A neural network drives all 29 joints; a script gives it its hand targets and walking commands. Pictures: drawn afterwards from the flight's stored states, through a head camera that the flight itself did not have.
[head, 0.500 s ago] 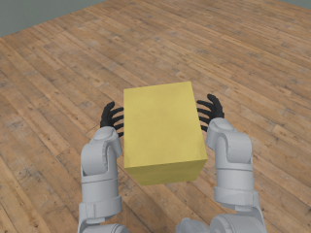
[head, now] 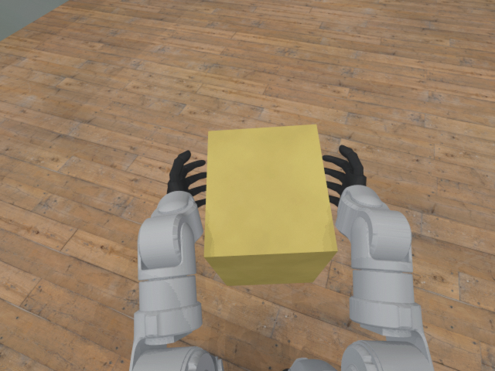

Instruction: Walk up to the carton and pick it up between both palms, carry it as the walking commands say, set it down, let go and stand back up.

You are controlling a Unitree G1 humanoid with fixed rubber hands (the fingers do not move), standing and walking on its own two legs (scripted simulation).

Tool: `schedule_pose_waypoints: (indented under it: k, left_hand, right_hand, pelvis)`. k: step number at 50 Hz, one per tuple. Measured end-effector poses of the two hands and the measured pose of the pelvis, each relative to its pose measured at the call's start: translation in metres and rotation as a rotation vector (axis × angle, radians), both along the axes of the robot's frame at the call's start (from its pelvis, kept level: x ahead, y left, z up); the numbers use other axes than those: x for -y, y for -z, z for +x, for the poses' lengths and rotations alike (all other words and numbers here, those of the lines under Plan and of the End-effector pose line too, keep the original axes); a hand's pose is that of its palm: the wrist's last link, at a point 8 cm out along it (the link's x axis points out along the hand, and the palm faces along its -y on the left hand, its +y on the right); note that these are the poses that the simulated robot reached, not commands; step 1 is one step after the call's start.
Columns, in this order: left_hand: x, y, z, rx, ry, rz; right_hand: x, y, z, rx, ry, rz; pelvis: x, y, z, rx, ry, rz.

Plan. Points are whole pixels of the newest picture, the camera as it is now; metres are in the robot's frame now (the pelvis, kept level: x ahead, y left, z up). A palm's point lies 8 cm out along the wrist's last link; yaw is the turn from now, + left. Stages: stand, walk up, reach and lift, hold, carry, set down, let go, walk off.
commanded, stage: carry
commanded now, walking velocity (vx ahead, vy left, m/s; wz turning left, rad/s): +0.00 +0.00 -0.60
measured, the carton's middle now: (266, 215) +0.35 -0.03 +0.02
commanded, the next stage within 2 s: none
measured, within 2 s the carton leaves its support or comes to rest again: neither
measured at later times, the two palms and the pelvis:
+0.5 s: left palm (266, 228) +0.28 -0.02 +0.11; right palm (471, 270) +0.20 -0.26 +0.11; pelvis -0.07 -0.04 -0.01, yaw -19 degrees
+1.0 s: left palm (291, 283) +0.20 -0.04 +0.11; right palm out of the picture +0.12 -0.28 +0.12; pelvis -0.14 -0.04 +0.00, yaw -24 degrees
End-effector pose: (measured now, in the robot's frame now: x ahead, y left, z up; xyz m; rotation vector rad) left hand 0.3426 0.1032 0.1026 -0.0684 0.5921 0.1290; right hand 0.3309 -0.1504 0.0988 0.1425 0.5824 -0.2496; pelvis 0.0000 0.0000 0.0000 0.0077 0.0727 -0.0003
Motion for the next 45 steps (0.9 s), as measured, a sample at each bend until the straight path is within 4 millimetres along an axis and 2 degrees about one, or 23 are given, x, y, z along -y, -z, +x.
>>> schedule_pose_waypoints:
  k: [5, 9, 14, 17, 21, 24, 27, 30, 33, 35, 38, 45]
  left_hand:
    - [-0.004, 0.002, -0.015, 0.009, 0.001, -0.034]
    - [-0.01, 0.01, -0.032, -0.011, 0.013, -0.062]
    - [0.006, 0.003, -0.045, -0.033, 0.06, -0.066]
    - [0.027, -0.009, -0.045, -0.005, 0.114, -0.053]
    - [0.068, -0.018, -0.048, 0.021, 0.194, -0.029]
    - [0.107, -0.013, -0.058, 0.017, 0.251, -0.012]
    - [0.145, 0.003, -0.078, -0.028, 0.309, 0.006]
    - [0.172, 0.012, -0.092, -0.058, 0.382, 0.049]
    - [0.188, 0.008, -0.099, -0.038, 0.413, 0.041]
    - [0.192, 0.002, -0.102, -0.013, 0.416, 0.028]
    - [0.188, -0.003, -0.108, 0.008, 0.404, 0.013]
    - [0.153, 0.003, -0.126, -0.023, 0.342, -0.033]
  right_hand:
    - [-0.005, -0.012, -0.013, 0.017, 0.011, -0.024]
    - [-0.01, -0.013, -0.032, -0.001, 0.028, -0.048]
    - [0.004, -0.018, -0.057, -0.024, 0.059, -0.065]
    - [0.024, -0.027, -0.071, 0.002, 0.112, -0.06]
    - [0.061, -0.029, -0.096, 0.021, 0.187, -0.056]
    - [0.096, -0.016, -0.121, 0.014, 0.242, -0.037]
    - [0.129, 0.005, -0.154, -0.027, 0.3, -0.007]
    - [0.149, 0.019, -0.184, -0.061, 0.359, 0.021]
    - [0.161, 0.015, -0.2, -0.043, 0.4, 0.022]
    - [0.166, 0.007, -0.203, -0.017, 0.409, 0.01]
    - [0.164, -0.005, -0.204, 0.009, 0.4, -0.009]
    - [0.135, -0.016, -0.206, -0.011, 0.354, -0.037]
  pelvis:
    - [-0.003, 0.001, -0.015, -0.01, 0.051, 0.004]
    - [-0.007, 0.001, -0.026, 0.0, 0.096, -0.004]
    - [-0.005, -0.009, -0.04, 0.022, 0.165, -0.045]
    - [0.001, -0.01, -0.049, 0.019, 0.204, -0.059]
    - [0.016, -0.005, -0.062, 0.006, 0.263, -0.056]
    - [0.032, 0.005, -0.071, 0.003, 0.315, -0.039]
    - [0.041, 0.007, -0.082, 0.004, 0.344, -0.037]
    - [0.044, 0.003, -0.094, 0.014, 0.364, -0.019]
    - [0.046, 0.0, -0.105, 0.015, 0.384, -0.013]
    - [0.046, 0.0, -0.112, 0.011, 0.393, -0.01]
    - [0.046, -0.001, -0.12, 0.003, 0.401, -0.005]
    - [0.042, -0.002, -0.132, 0.016, 0.407, 0.001]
